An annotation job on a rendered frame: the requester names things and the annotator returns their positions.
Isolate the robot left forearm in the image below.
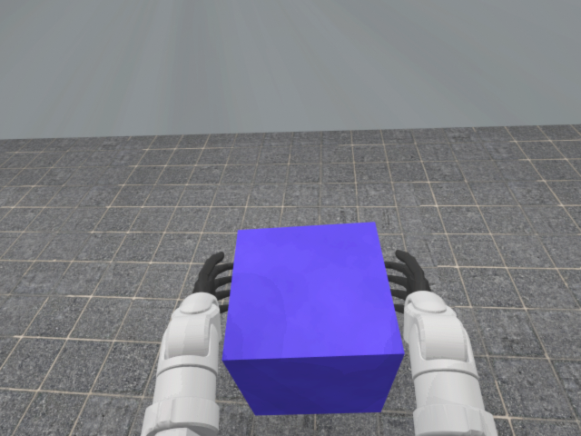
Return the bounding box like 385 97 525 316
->
141 292 222 436

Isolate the robot right hand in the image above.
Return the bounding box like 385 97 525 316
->
384 250 431 313

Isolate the robot right forearm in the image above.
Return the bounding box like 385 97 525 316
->
403 291 497 436

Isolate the carton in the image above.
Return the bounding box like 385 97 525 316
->
222 222 405 416

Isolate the robot left hand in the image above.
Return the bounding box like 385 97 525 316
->
192 252 234 313

